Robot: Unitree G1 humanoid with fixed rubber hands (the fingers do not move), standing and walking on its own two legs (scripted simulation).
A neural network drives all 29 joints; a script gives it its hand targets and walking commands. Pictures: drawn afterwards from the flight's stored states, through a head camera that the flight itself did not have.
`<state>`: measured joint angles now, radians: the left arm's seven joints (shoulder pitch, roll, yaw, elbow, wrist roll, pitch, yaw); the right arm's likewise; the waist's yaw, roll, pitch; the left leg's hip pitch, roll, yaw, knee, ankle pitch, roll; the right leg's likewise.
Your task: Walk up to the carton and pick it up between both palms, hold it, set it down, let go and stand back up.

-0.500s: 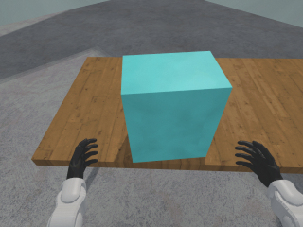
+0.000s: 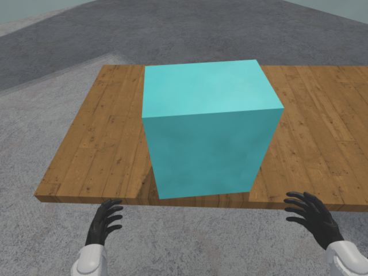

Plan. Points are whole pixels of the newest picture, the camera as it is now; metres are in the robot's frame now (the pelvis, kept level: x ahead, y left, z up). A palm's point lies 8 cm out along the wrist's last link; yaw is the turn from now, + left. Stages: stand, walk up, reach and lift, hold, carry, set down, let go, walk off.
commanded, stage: set down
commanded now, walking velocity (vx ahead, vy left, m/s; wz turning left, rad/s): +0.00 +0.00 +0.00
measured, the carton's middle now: (203, 135) +0.41 -0.01 +0.08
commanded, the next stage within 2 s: let go in 0.86 s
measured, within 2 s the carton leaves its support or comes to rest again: neither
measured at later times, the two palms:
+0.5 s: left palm (97, 264) +0.17 +0.22 -0.06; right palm (322, 254) +0.18 -0.25 -0.03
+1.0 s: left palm (102, 263) +0.17 +0.22 -0.09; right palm (310, 258) +0.18 -0.24 -0.07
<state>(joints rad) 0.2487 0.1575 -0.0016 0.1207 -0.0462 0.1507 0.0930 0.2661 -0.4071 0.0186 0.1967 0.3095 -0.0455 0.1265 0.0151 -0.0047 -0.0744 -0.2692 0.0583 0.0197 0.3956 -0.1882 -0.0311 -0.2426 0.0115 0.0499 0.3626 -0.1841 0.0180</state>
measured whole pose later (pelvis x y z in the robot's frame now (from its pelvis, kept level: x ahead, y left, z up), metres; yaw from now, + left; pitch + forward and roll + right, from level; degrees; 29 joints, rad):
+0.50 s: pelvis +0.01 +0.00 +0.00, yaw +0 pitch +4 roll -1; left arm 0.30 0.16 0.02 0.31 -0.05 0.10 0.04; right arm 0.30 -0.35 0.02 0.40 0.18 -0.13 0.08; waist 0.02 0.00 -0.04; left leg -0.26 0.06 0.02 0.39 -0.20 -0.03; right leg -0.23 0.01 0.05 0.36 -0.20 0.02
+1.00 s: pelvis +0.03 +0.00 +0.00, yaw +0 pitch +5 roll +0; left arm 0.23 0.16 0.02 0.47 -0.05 0.11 -0.01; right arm 0.23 -0.27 0.02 0.64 0.08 -0.23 0.02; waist 0.02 0.00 -0.01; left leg -0.26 0.05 0.02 0.39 -0.22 -0.03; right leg -0.23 0.01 0.05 0.36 -0.22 0.02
